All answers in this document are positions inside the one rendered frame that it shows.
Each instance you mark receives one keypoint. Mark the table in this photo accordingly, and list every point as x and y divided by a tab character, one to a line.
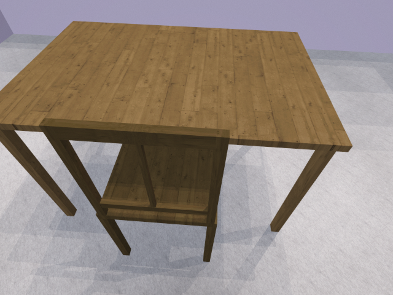
260	85

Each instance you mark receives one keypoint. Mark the chair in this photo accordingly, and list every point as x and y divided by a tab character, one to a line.
163	174

